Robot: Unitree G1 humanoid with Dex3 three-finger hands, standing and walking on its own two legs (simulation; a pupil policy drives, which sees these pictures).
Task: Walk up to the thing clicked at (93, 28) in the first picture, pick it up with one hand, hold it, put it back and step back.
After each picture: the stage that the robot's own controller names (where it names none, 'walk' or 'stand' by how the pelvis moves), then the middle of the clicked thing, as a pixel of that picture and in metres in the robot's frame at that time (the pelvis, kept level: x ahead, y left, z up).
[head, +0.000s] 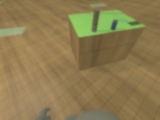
stand; (95, 21) +1.07 -0.01 +0.08
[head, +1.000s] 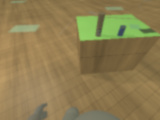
rise first; (99, 25) +0.97 -0.03 +0.09
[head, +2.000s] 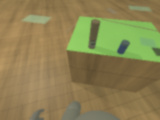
rise first; (93, 35) +0.68 +0.07 +0.09
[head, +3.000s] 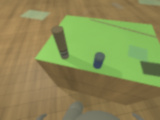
stand; (61, 45) +0.47 +0.27 +0.10
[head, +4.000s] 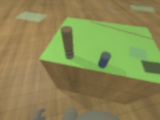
stand; (68, 45) +0.50 +0.19 +0.10
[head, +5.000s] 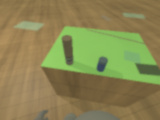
stand; (68, 51) +0.49 +0.20 +0.07
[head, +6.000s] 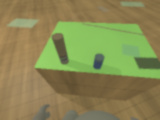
stand; (61, 50) +0.47 +0.23 +0.08
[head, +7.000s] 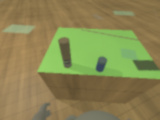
stand; (66, 54) +0.46 +0.20 +0.08
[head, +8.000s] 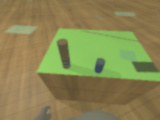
stand; (64, 55) +0.46 +0.22 +0.07
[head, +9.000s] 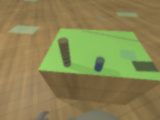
stand; (65, 54) +0.48 +0.22 +0.07
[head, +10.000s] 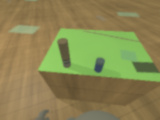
stand; (65, 54) +0.47 +0.22 +0.07
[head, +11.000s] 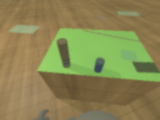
rise first; (64, 54) +0.47 +0.22 +0.07
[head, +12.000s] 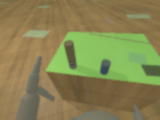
rise first; (71, 56) +0.47 +0.21 +0.08
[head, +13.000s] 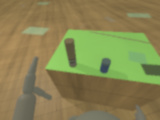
go down; (71, 54) +0.48 +0.21 +0.08
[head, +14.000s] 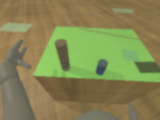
go down; (63, 57) +0.43 +0.19 +0.09
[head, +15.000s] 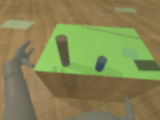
close in; (63, 53) +0.47 +0.19 +0.09
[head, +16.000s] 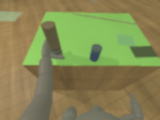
close; (54, 43) +0.49 +0.22 +0.13
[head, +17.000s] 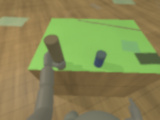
lift; (57, 55) +0.40 +0.21 +0.12
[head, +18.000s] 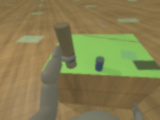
lift; (67, 48) +0.35 +0.15 +0.27
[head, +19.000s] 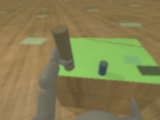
hold; (65, 52) +0.32 +0.16 +0.27
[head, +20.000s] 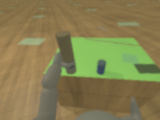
hold; (67, 55) +0.34 +0.15 +0.24
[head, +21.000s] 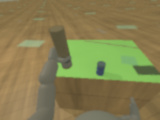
crouch; (62, 50) +0.34 +0.18 +0.27
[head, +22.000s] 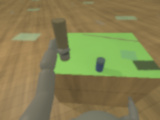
crouch; (62, 42) +0.42 +0.18 +0.25
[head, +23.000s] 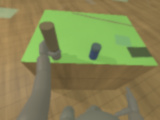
lower; (52, 44) +0.48 +0.22 +0.13
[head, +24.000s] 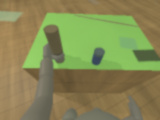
lower; (56, 47) +0.45 +0.20 +0.13
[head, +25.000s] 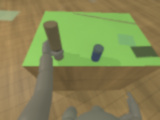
lower; (55, 43) +0.48 +0.21 +0.13
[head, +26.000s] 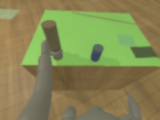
lower; (54, 43) +0.48 +0.21 +0.13
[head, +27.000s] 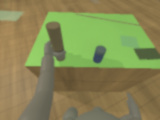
draw back; (57, 44) +0.47 +0.20 +0.13
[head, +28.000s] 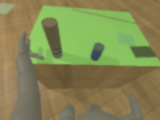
withdraw; (54, 42) +0.47 +0.21 +0.13
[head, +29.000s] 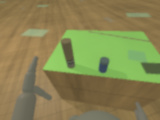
sink last; (68, 54) +0.46 +0.21 +0.10
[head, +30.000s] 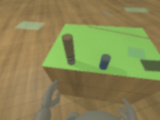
stand; (69, 51) +0.47 +0.20 +0.09
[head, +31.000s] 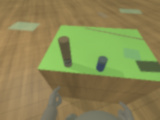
stand; (66, 53) +0.46 +0.21 +0.09
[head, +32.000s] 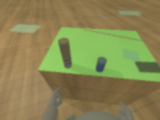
stand; (66, 54) +0.46 +0.21 +0.08
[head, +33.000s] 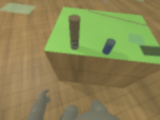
walk; (74, 34) +0.57 +0.14 +0.10
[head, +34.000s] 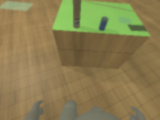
walk; (76, 14) +0.86 +0.20 +0.10
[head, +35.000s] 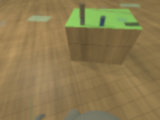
stand; (82, 14) +1.17 +0.22 +0.09
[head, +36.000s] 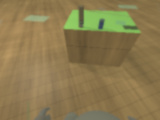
stand; (81, 17) +1.13 +0.19 +0.08
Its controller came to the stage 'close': yes
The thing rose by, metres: 0.21
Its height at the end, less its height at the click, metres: +0.00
